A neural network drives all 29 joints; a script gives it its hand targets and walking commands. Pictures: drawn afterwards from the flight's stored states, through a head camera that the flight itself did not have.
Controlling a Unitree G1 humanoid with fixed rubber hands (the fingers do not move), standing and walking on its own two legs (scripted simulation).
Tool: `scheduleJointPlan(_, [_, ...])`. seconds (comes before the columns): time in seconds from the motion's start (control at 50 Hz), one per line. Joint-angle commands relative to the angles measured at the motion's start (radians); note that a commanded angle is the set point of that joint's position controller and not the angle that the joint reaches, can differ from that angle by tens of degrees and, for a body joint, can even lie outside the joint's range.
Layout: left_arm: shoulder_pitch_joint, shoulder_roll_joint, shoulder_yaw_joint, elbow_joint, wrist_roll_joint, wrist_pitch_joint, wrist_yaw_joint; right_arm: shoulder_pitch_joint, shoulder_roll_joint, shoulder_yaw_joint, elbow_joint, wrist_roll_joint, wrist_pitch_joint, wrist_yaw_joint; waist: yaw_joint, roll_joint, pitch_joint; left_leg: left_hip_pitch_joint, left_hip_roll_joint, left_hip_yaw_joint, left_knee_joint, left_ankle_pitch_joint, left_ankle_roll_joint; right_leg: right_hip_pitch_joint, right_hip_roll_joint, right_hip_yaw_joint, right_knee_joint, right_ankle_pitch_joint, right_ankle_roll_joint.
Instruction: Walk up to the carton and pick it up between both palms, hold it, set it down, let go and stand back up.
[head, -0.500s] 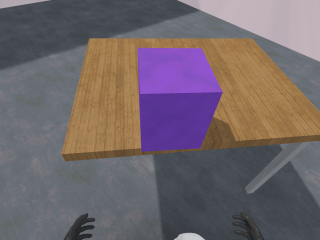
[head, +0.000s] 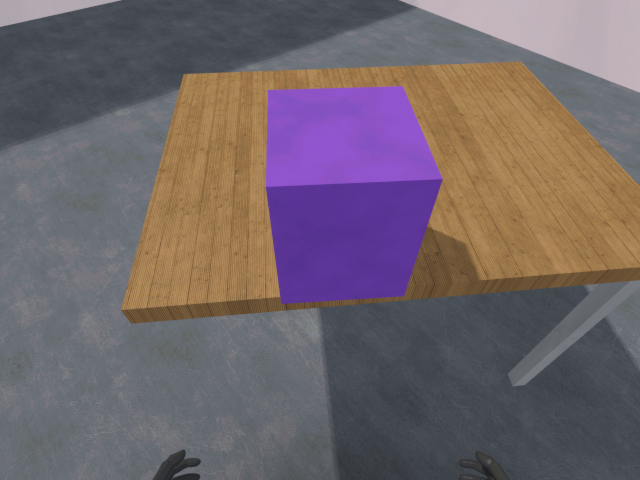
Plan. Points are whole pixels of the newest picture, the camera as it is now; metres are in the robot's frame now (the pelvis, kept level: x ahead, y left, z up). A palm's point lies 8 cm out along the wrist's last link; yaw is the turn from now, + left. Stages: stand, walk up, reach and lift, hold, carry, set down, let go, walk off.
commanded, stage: walk up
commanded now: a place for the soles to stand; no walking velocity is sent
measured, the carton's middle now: (339, 199) +0.49 -0.01 +0.06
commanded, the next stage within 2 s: none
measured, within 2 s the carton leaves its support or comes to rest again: neither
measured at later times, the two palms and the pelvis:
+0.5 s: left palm out of the picture +0.12 +0.22 -0.10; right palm (495, 471) +0.15 -0.21 -0.10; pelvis +0.03 +0.00 +0.01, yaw +5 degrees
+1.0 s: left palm out of the picture +0.08 +0.22 -0.11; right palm (511, 472) +0.15 -0.23 -0.10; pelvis +0.04 -0.02 +0.00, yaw +10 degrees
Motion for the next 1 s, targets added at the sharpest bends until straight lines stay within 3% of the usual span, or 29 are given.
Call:
scheduleJointPlan(0.0, [0.014, 0.009, -0.014, -0.078, 0.000, -0.003, -0.007, 0.069, -0.155, -0.055, -0.062, 0.011, -0.023, -0.012, -0.009, 0.126, -0.050, 0.139, 0.274, -0.402, -0.263, -0.056, 0.140, -0.124, -0.002, 0.016, 0.031, -0.150, 0.007])
scheduleJointPlan(0.02, [-0.009, 0.012, -0.012, -0.085, 0.008, 0.000, -0.002, 0.038, -0.131, -0.048, -0.072, 0.023, -0.019, -0.009, -0.007, 0.123, -0.015, 0.090, 0.253, -0.373, -0.269, -0.066, 0.142, -0.087, -0.010, 0.021, 0.000, -0.124, 0.004])
scheduleJointPlan(0.08, [0.013, 0.020, -0.011, -0.058, 0.011, -0.010, -0.004, -0.016, -0.096, -0.033, -0.086, 0.029, -0.017, -0.003, 0.012, 0.124, -0.010, 0.062, 0.156, -0.246, -0.217, 0.043, 0.076, -0.003, -0.032, 0.032, -0.120, 0.049, -0.004])
scheduleJointPlan(0.14, [-0.009, 0.048, -0.006, -0.038, 0.009, -0.025, -0.005, 0.003, -0.069, -0.031, -0.073, 0.035, -0.027, 0.005, -0.003, 0.070, -0.033, 0.099, 0.088, -0.178, -0.152, 0.153, 0.045, 0.033, -0.062, 0.075, -0.166, 0.129, -0.016])
scheduleJointPlan(0.22, [-0.033, 0.043, -0.006, -0.033, -0.003, -0.032, -0.002, 0.015, -0.077, -0.036, -0.058, 0.028, -0.032, 0.002, -0.012, 0.004, -0.065, 0.131, 0.073, -0.164, -0.095, 0.247, 0.039, 0.059, -0.080, 0.065, -0.185, 0.219, -0.020])
scheduleJointPlan(0.42, [-0.035, 0.047, -0.002, -0.029, -0.010, -0.021, -0.002, -0.010, -0.069, -0.031, -0.049, 0.021, -0.026, -0.005, -0.002, 0.011, -0.030, 0.084, 0.044, -0.165, -0.084, 0.229, 0.030, 0.076, -0.096, 0.020, -0.195, 0.199, -0.023])
scheduleJointPlan(0.76, [-0.024, 0.065, -0.004, -0.015, -0.010, -0.007, -0.005, 0.007, -0.077, -0.029, -0.043, 0.021, -0.022, -0.012, -0.002, 0.038, -0.016, 0.027, 0.024, -0.226, -0.077, 0.180, 0.031, 0.102, -0.102, -0.034, -0.209, 0.095, -0.031])
scheduleJointPlan(0.78, [-0.026, 0.088, 0.005, -0.020, -0.001, -0.002, -0.011, 0.045, -0.080, -0.035, -0.045, 0.018, -0.024, -0.016, -0.018, -0.005, -0.032, 0.059, 0.042, -0.257, -0.083, 0.102, 0.037, 0.078, -0.079, -0.071, -0.171, -0.009, -0.036])
scheduleJointPlan(0.86, [-0.015, 0.056, -0.001, -0.051, 0.010, 0.011, -0.023, 0.082, -0.138, -0.056, -0.055, 0.018, -0.016, -0.029, -0.022, 0.110, 0.002, 0.068, 0.139, -0.479, -0.206, -0.090, 0.100, -0.033, -0.009, -0.065, -0.053, -0.112, -0.017])
scheduleJointPlan(0.9, [0.019, 0.049, -0.002, -0.053, 0.012, 0.008, -0.024, 0.062, -0.138, -0.057, -0.061, 0.018, -0.010, -0.035, -0.006, 0.143, 0.005, 0.071, 0.150, -0.498, -0.215, -0.078, 0.106, -0.034, -0.010, -0.035, -0.072, -0.093, -0.023])
scheduleJointPlan(0.94, [0.064, 0.053, -0.001, -0.037, 0.009, -0.002, -0.020, 0.013, -0.115, -0.050, -0.074, 0.020, -0.009, -0.030, 0.020, 0.124, -0.013, 0.030, 0.116, -0.417, -0.164, -0.006, 0.073, 0.040, -0.037, 0.004, -0.152, -0.026, -0.033])
scheduleJointPlan(0.96, [0.073, 0.072, 0.004, -0.024, 0.008, -0.008, -0.018, -0.014, -0.087, -0.037, -0.081, 0.022, -0.011, -0.024, 0.029, 0.073, -0.004, -0.045, 0.066, -0.337, -0.104, 0.035, 0.041, 0.114, -0.066, 0.040, -0.210, 0.010, -0.049])
scheduleJointPlan(0.98, [0.081, 0.099, 0.011, -0.016, 0.005, -0.013, -0.015, -0.028, -0.062, -0.028, -0.087, 0.022, -0.014, -0.018, 0.028, -0.017, 0.006, -0.107, 0.002, -0.244, 0.000, 0.062, 0.006, 0.168, -0.126, 0.116, -0.270, 0.067, -0.073])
